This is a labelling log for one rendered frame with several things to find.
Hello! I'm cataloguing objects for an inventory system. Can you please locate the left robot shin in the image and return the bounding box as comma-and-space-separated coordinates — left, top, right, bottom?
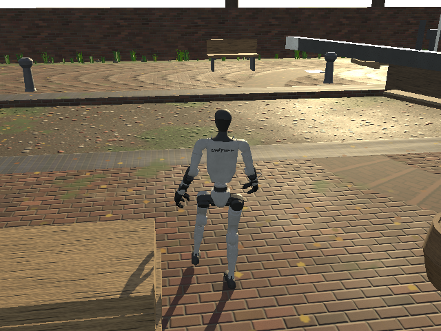
194, 214, 204, 256

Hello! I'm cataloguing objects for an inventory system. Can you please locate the left robot upper arm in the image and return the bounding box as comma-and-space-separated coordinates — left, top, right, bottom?
188, 138, 208, 177

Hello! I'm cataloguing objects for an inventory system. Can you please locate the right robot forearm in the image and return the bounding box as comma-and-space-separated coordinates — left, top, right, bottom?
248, 165, 258, 186

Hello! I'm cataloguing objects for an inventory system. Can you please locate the left robot hand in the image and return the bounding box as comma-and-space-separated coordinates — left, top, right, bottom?
174, 191, 190, 208

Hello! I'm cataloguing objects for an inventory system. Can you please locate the right robot upper arm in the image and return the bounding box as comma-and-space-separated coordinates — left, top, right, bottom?
236, 139, 255, 176

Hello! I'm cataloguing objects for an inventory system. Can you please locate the right robot thigh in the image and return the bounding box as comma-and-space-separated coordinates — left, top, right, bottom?
226, 194, 244, 245

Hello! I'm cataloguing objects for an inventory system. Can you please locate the right robot hand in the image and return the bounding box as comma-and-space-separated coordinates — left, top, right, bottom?
243, 182, 258, 194

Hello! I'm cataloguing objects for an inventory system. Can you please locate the left robot forearm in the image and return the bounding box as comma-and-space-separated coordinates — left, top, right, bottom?
177, 165, 194, 195

